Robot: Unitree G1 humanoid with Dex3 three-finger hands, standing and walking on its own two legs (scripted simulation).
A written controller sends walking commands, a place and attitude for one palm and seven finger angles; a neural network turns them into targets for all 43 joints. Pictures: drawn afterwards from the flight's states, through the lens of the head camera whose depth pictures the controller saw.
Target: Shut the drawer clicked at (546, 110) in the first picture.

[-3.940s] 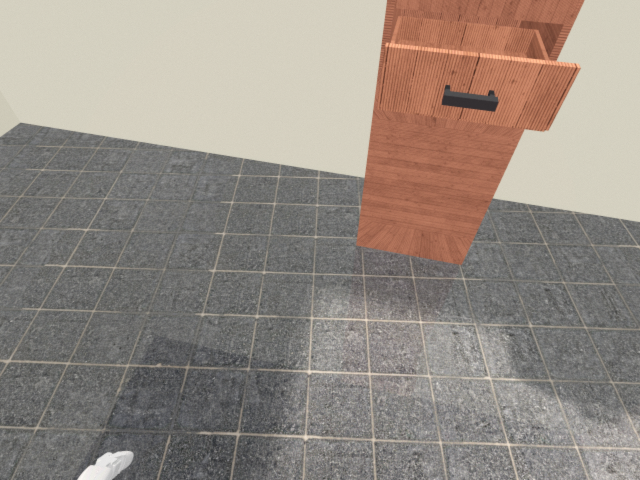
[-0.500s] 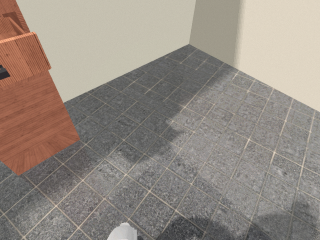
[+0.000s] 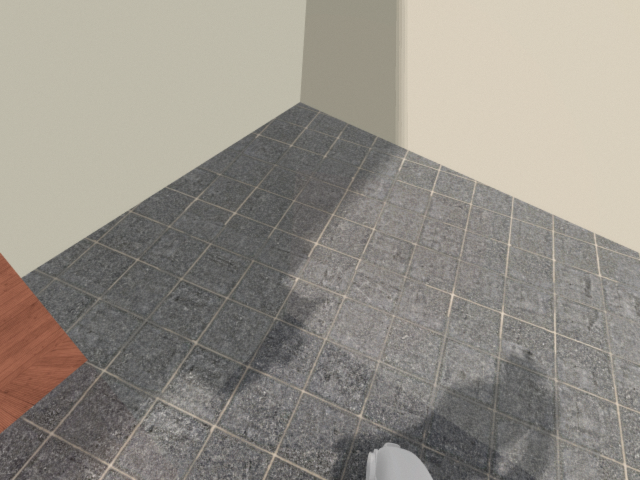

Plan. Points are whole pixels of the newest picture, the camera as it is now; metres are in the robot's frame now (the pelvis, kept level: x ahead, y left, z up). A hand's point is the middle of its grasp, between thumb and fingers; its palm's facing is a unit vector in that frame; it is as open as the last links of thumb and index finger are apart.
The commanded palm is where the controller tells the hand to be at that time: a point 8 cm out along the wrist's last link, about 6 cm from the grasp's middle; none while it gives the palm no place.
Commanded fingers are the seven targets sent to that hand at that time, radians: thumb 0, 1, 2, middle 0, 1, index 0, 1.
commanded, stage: turn to face it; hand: left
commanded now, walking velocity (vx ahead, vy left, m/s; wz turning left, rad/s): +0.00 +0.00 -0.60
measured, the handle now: out of the picture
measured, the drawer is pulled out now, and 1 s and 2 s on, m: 0.23 0.23 0.23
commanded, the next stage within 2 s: take the last steps up to it in 2.00 s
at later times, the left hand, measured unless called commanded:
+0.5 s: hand (206, 446) +0.20 +0.17 -0.19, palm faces +0.07 -0.99 -0.14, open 7.3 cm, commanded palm none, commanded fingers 0.00 0.90 0.90 -0.20 -0.30 -0.20 -0.30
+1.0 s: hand out of the picture +0.11 +0.24 -0.16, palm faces +0.33 -0.91 -0.25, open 7.4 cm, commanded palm none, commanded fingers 0.00 0.90 0.90 -0.20 -0.30 -0.20 -0.30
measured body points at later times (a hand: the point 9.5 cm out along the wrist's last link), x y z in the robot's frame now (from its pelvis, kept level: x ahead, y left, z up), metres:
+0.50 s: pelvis +0.08 +0.01 -0.02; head +0.10 +0.03 +0.43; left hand +0.20 +0.22 -0.17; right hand +0.11 -0.23 -0.17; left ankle +0.10 +0.11 -0.73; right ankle +0.11 -0.14 -0.74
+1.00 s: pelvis +0.07 +0.01 +0.00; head +0.09 +0.03 +0.44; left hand +0.09 +0.29 -0.14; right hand +0.19 -0.22 -0.15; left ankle +0.11 +0.11 -0.74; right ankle +0.10 -0.15 -0.70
